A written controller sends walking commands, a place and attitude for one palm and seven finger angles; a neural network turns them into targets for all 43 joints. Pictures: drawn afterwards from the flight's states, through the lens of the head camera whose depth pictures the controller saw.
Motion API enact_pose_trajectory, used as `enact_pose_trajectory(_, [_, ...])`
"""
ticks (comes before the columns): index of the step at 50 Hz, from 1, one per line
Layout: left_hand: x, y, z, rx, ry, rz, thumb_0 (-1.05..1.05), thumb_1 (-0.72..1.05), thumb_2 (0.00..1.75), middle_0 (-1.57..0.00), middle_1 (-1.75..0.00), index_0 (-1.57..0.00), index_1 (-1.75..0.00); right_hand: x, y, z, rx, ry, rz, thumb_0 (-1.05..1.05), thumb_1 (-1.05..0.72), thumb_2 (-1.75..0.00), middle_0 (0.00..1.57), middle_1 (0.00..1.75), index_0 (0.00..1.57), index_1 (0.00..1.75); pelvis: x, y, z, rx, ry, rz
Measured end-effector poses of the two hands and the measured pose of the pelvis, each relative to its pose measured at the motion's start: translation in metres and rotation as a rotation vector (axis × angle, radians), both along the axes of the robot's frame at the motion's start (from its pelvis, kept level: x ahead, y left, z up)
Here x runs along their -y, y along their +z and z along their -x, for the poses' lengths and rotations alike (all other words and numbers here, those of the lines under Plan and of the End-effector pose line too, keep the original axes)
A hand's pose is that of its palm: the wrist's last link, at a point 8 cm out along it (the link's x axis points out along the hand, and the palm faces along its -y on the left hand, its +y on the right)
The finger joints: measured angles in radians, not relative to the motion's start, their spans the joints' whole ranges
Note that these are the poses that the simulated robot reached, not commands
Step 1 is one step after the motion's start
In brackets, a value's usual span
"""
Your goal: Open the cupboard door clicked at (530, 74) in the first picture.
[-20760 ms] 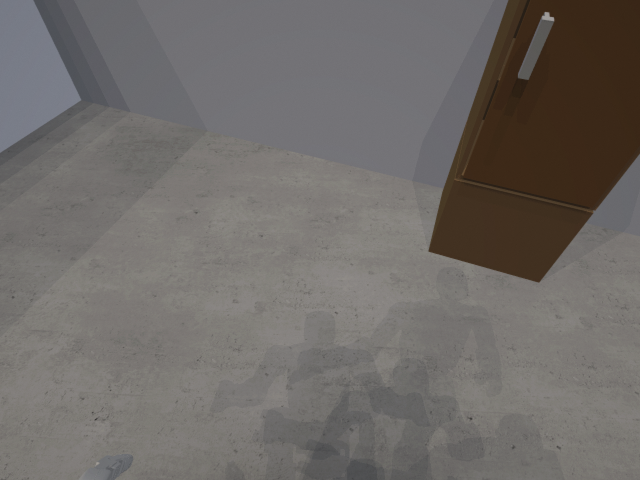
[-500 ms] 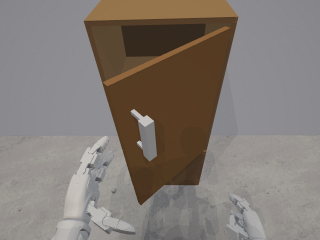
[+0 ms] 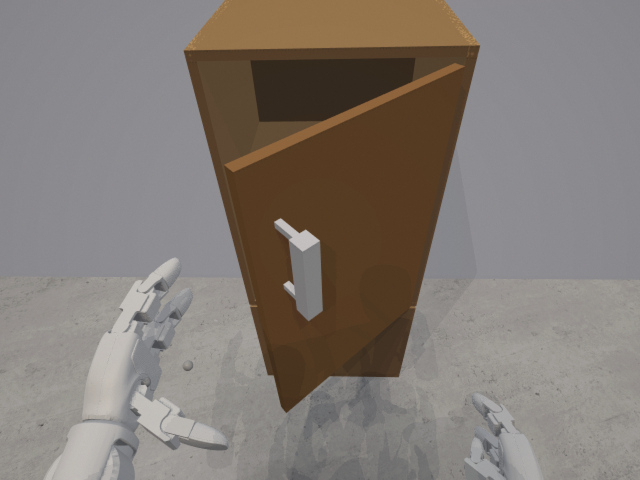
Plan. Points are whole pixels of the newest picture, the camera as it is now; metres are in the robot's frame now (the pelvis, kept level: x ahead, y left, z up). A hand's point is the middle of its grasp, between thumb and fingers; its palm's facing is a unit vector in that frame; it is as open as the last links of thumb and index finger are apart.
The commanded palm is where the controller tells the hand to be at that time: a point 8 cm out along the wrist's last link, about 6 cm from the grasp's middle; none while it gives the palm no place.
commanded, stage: draw the hand back to the body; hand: left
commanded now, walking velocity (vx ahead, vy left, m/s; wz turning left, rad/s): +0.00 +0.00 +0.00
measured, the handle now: (296, 269) +0.35 +0.07 +0.11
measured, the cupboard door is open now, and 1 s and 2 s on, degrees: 43 43 43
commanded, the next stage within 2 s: step back with the hand held close in 1.20 s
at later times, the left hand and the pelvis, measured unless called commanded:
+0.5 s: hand (102, 344) +0.21 +0.24 +0.15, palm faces +0.30 -0.89 -0.34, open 13.0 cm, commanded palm +0.16 +0.28 +0.17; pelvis +0.01 +0.03 +0.02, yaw -1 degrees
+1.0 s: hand (58, 320) +0.22 +0.28 +0.17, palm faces +0.45 -0.80 -0.39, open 7.8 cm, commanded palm +0.16 +0.31 +0.19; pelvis +0.02 +0.02 +0.02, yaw -2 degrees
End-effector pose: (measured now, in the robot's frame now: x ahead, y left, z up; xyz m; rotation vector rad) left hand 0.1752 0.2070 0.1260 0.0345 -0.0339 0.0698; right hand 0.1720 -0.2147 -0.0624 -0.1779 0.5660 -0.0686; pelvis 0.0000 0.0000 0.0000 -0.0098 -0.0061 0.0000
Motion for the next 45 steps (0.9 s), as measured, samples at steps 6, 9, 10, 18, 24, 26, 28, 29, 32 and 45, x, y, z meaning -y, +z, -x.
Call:
enact_pose_trajectory(6, [-0.016, 0.005, 0.008, 0.002, -0.004, -0.009, -0.01, -0.48, 0.31, -0.15, -0.30, -0.15, -0.30, -0.010, 0.010, -0.013, 0.040, 0.027, 0.012, 0.01, -0.90, -0.90, 0.20, 0.30, 0.20, 0.30, -0.006, 0.002, 0.000, 0.002, 0.006, 0.003])
enact_pose_trajectory(9, [-0.027, 0.009, 0.010, 0.000, 0.043, -0.091, -0.01, -0.44, 0.32, -0.15, -0.30, -0.15, -0.30, -0.017, 0.014, -0.017, 0.046, 0.038, 0.023, 0.01, -0.90, -0.90, 0.20, 0.30, 0.20, 0.30, -0.008, 0.004, 0.001, 0.013, 0.006, 0.006])
enact_pose_trajectory(10, [-0.031, 0.012, 0.011, 0.000, 0.070, -0.127, -0.01, -0.42, 0.33, -0.15, -0.30, -0.15, -0.30, -0.019, 0.015, -0.018, 0.044, 0.040, 0.028, 0.01, -0.90, -0.90, 0.20, 0.30, 0.20, 0.30, -0.009, 0.006, 0.000, 0.016, 0.005, 0.006])
enact_pose_trajectory(18, [-0.053, 0.023, 0.013, 0.003, 0.188, -0.256, -0.01, -0.19, 0.43, -0.16, -0.30, -0.16, -0.30, -0.036, 0.016, -0.018, -0.012, 0.061, 0.041, 0.01, -0.90, -0.90, 0.20, 0.30, 0.20, 0.30, -0.019, 0.015, -0.002, 0.040, -0.006, 0.005])
enact_pose_trajectory(24, [-0.070, 0.033, 0.007, 0.023, 0.232, -0.315, 0.00, 0.01, 0.51, -0.17, -0.30, -0.17, -0.30, -0.039, 0.010, -0.014, -0.070, 0.050, 0.041, 0.01, -0.90, -0.90, 0.20, 0.30, 0.21, 0.30, -0.025, 0.020, -0.008, 0.048, -0.017, 0.000])
enact_pose_trajectory(26, [-0.076, 0.037, 0.006, 0.031, 0.245, -0.331, 0.00, 0.07, 0.54, -0.17, -0.30, -0.18, -0.30, -0.038, 0.009, -0.013, -0.084, 0.042, 0.040, 0.01, -0.90, -0.90, 0.20, 0.30, 0.21, 0.30, -0.026, 0.020, -0.010, 0.050, -0.020, -0.001])
enact_pose_trajectory(28, [-0.081, 0.040, 0.004, 0.037, 0.259, -0.345, 0.00, 0.14, 0.57, -0.18, -0.30, -0.18, -0.30, -0.036, 0.008, -0.013, -0.095, 0.033, 0.042, 0.01, -0.90, -0.90, 0.20, 0.30, 0.21, 0.30, -0.027, 0.021, -0.012, 0.051, -0.023, -0.001])
enact_pose_trajectory(29, [-0.084, 0.042, 0.003, 0.039, 0.266, -0.352, 0.00, 0.18, 0.59, -0.18, -0.30, -0.18, -0.30, -0.035, 0.008, -0.013, -0.100, 0.028, 0.043, 0.01, -0.90, -0.90, 0.20, 0.30, 0.21, 0.30, -0.027, 0.021, -0.013, 0.052, -0.024, -0.001])
enact_pose_trajectory(32, [-0.091, 0.045, 0.001, 0.041, 0.290, -0.368, 0.00, 0.28, 0.63, -0.18, -0.30, -0.18, -0.30, -0.031, 0.008, -0.013, -0.112, 0.015, 0.047, 0.01, -0.90, -0.90, 0.20, 0.30, 0.21, 0.30, -0.027, 0.022, -0.015, 0.052, -0.028, -0.002])
enact_pose_trajectory(45, [-0.113, 0.067, 0.002, 0.087, 0.397, -0.433, 0.01, 0.72, 0.82, -0.20, -0.30, -0.20, -0.30, -0.014, 0.009, -0.022, -0.115, -0.013, 0.051, 0.01, -0.90, -0.90, 0.20, 0.30, 0.20, 0.30, -0.020, 0.023, -0.020, 0.053, -0.029, -0.003])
